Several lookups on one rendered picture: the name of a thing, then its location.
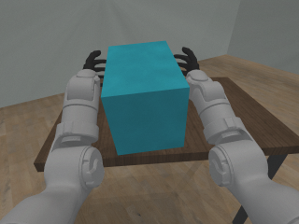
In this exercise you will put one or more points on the robot left upper arm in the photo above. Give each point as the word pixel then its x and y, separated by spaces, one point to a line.
pixel 70 175

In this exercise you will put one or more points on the robot right hand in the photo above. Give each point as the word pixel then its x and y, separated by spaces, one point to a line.
pixel 191 61

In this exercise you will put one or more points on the robot left hand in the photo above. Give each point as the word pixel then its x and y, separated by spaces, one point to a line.
pixel 90 63

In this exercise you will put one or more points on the carton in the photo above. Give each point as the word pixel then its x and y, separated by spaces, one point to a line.
pixel 145 97

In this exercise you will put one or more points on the table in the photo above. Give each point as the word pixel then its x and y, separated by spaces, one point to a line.
pixel 275 139

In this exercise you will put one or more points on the right robot forearm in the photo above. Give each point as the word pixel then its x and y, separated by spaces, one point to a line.
pixel 221 126

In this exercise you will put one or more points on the robot right upper arm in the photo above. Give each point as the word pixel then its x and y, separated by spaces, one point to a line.
pixel 241 167

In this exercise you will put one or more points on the left robot forearm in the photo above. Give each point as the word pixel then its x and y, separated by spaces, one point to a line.
pixel 78 127

